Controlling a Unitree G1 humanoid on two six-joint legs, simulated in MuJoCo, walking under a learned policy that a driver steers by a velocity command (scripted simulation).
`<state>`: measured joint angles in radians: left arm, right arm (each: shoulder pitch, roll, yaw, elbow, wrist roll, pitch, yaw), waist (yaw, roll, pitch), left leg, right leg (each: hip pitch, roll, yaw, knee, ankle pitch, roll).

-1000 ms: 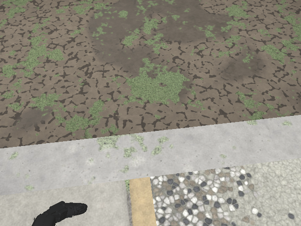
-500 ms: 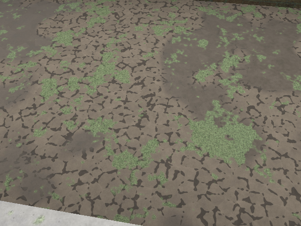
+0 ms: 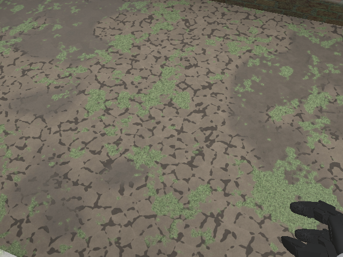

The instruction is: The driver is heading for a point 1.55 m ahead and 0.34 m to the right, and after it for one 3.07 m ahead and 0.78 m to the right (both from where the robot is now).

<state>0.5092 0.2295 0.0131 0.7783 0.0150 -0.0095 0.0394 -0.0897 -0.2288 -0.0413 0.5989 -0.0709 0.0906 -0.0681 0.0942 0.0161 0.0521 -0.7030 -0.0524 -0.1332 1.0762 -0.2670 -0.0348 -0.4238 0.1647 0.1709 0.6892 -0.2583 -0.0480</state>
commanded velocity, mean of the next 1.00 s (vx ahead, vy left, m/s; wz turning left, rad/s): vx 0.03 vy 0.00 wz -0.28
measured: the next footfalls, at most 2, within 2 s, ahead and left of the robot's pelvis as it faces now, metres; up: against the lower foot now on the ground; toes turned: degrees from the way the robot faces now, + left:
left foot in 0.12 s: +0.11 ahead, +0.11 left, +0.00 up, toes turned -17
right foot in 0.52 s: -0.06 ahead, -0.10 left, +0.00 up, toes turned -27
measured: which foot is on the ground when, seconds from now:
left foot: up 0.00-0.10, down 0.12-0.52, up 0.54-0.92, down 0.94-1.00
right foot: down 0.00-0.14, up 0.16-0.50, down 0.52-0.94, up 0.96-1.00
